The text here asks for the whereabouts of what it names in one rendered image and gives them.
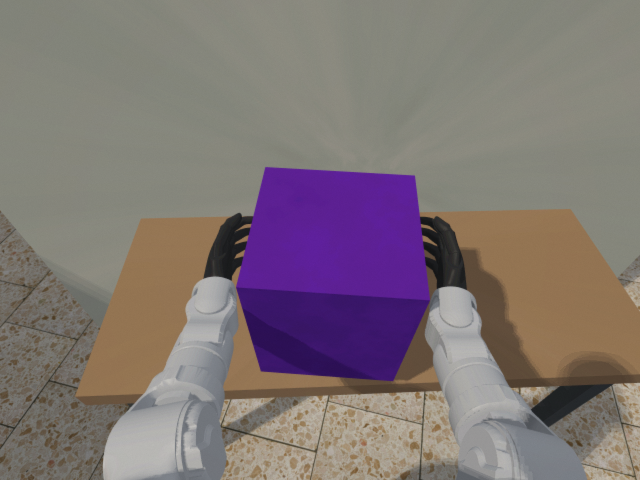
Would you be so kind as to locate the robot left upper arm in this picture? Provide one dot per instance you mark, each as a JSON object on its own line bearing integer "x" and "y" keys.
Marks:
{"x": 175, "y": 441}

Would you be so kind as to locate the left robot hand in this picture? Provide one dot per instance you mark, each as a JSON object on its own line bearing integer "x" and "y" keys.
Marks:
{"x": 221, "y": 262}

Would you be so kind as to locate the right robot hand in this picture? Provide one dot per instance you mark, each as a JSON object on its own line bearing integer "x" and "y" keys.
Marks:
{"x": 449, "y": 266}

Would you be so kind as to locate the carton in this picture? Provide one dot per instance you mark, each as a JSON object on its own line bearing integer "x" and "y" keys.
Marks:
{"x": 333, "y": 280}

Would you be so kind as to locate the robot right upper arm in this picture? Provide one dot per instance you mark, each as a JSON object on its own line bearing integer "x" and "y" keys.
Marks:
{"x": 493, "y": 450}

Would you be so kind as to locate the left robot forearm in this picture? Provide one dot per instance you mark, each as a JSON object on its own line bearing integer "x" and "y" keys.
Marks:
{"x": 200, "y": 359}

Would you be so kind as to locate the table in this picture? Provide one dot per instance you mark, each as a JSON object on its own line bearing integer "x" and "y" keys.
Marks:
{"x": 553, "y": 314}

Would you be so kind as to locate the right robot forearm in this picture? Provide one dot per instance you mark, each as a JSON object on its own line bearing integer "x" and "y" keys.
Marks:
{"x": 471, "y": 381}

